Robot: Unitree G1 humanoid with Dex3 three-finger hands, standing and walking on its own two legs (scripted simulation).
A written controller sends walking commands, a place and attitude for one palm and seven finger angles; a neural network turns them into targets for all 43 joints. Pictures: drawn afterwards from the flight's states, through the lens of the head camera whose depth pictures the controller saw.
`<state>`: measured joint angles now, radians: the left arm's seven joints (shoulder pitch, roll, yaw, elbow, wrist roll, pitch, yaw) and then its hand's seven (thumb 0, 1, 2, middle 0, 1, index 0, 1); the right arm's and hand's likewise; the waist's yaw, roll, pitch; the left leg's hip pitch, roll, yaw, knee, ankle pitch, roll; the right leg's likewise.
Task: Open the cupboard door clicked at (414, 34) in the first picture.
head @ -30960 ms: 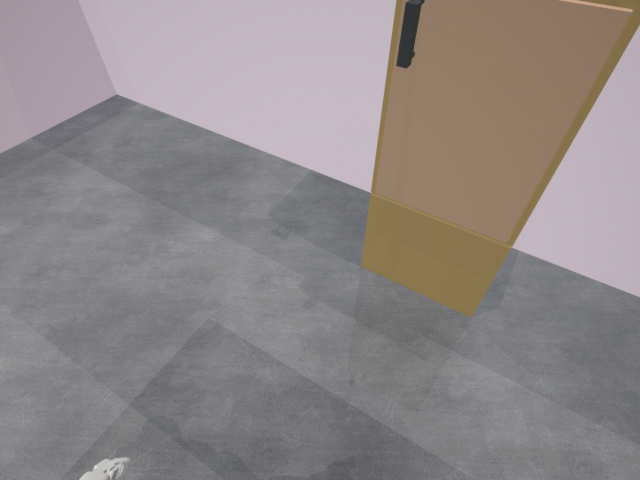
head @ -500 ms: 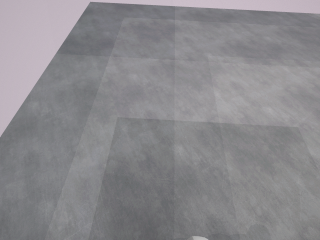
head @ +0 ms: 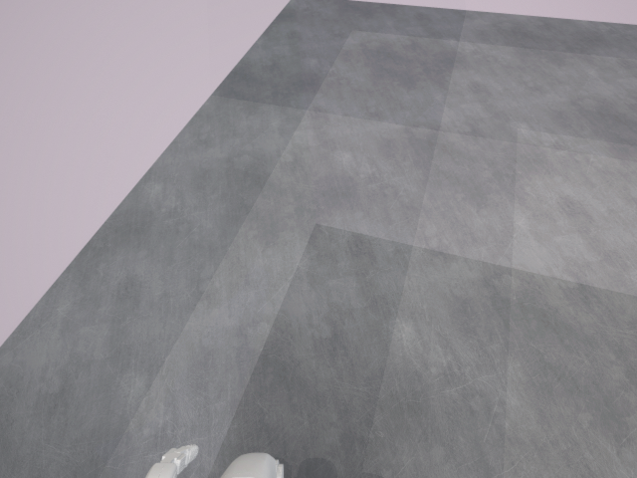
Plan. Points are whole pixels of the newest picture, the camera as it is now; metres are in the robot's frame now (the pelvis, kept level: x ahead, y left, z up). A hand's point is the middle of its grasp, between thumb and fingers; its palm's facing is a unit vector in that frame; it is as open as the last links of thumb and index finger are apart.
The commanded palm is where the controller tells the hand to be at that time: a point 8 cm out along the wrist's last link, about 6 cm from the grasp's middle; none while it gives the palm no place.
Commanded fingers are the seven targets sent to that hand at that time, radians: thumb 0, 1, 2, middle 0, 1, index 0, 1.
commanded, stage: turn to face it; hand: left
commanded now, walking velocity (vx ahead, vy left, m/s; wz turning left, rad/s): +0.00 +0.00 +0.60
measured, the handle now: out of the picture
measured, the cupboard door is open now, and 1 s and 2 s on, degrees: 44 44 44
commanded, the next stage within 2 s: none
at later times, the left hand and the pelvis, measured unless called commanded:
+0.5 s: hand out of the picture +0.02 +0.24 -0.17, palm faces +0.34 -0.90 -0.26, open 7.4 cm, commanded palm none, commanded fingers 0.00 0.90 0.90 -0.20 -0.30 -0.20 -0.30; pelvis +0.02 +0.02 +0.00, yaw +17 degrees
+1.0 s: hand out of the picture +0.01 +0.16 -0.15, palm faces +0.59 -0.77 -0.26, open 7.3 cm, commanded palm none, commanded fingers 0.00 0.90 0.90 -0.20 -0.30 -0.20 -0.30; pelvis +0.05 -0.04 +0.00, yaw +37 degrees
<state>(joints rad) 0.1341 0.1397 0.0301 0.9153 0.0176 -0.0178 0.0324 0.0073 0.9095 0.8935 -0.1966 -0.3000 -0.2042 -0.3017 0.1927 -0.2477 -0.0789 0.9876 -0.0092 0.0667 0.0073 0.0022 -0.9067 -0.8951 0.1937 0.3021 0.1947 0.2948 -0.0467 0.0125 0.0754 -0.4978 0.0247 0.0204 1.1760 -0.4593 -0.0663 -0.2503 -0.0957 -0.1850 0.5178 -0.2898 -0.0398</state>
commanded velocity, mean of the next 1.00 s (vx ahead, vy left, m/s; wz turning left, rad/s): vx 0.00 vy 0.00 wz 0.60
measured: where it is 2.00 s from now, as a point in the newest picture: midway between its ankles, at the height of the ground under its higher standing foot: outside the picture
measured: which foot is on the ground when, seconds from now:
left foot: up 0.00-0.26, down 0.28-0.68, up 0.70-1.00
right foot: down 0.00-0.28, up 0.30-0.66, down 0.68-1.00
